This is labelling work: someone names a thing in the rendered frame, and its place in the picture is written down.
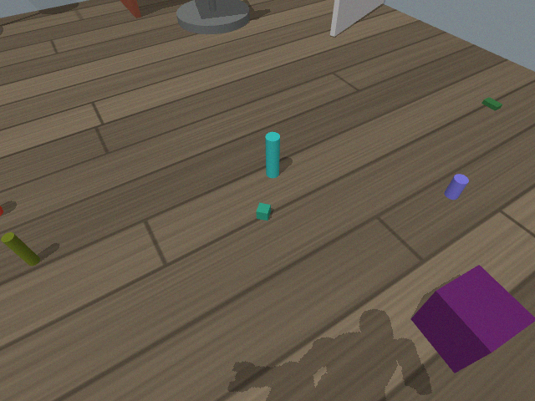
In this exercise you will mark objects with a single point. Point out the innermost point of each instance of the office chair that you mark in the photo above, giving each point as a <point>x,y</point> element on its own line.
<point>213,16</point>

